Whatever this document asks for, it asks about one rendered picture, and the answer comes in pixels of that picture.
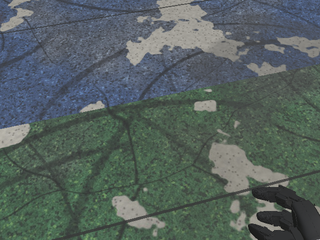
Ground right robot hand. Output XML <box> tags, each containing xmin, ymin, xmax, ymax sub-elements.
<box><xmin>248</xmin><ymin>185</ymin><xmax>320</xmax><ymax>240</ymax></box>

